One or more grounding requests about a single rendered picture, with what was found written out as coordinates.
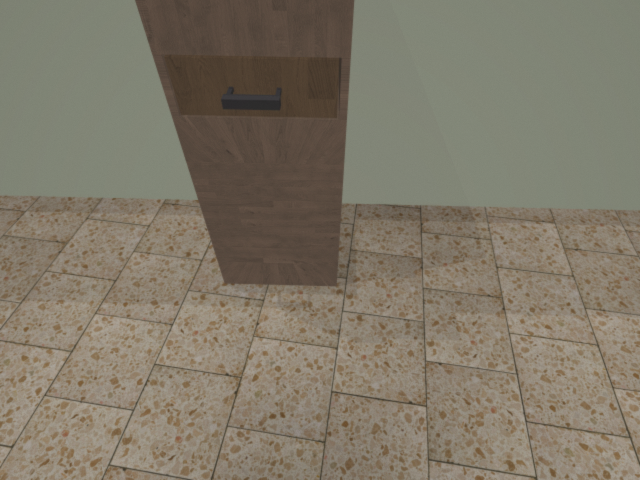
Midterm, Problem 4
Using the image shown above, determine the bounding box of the cabinet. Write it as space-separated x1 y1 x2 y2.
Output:
135 0 354 286

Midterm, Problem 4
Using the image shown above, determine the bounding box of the handle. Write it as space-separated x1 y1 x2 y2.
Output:
221 87 282 110

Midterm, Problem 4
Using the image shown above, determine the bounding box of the drawer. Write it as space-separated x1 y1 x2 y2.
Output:
164 55 339 118

